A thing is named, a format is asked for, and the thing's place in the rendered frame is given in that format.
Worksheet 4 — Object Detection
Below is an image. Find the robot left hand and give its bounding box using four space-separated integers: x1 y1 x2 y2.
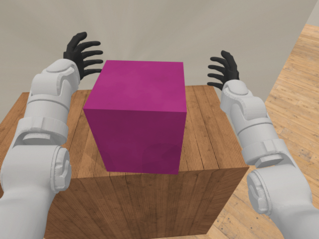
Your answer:
63 32 103 80

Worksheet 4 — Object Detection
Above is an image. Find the robot right hand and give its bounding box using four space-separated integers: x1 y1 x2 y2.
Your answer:
207 50 239 90

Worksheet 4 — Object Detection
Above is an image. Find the carton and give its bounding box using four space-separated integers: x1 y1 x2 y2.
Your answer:
83 60 187 175

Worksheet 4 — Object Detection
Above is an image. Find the right robot upper arm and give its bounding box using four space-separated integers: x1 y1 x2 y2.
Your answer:
247 164 319 239

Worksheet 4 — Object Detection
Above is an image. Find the pedestal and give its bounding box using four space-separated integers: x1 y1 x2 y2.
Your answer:
0 85 250 239

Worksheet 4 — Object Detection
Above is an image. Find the left robot upper arm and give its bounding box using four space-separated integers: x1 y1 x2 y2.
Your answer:
0 145 72 239

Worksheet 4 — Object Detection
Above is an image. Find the robot left forearm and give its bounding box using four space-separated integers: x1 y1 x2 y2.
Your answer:
0 59 80 191

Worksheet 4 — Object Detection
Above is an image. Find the robot right forearm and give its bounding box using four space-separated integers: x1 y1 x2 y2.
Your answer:
220 80 313 202

